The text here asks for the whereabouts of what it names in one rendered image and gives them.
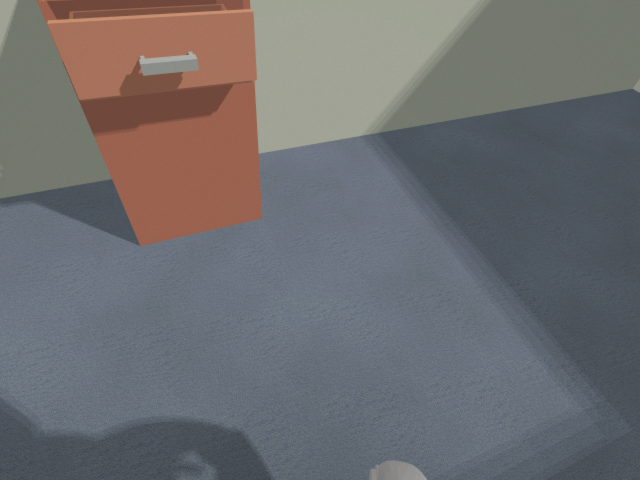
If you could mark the cabinet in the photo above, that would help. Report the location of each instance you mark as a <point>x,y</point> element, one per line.
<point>183,162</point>

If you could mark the drawer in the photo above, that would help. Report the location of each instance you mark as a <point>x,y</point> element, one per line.
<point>101,48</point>

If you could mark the handle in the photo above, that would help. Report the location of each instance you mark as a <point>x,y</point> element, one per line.
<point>172,64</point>

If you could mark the robot right thigh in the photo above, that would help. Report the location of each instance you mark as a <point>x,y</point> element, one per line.
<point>395,470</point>

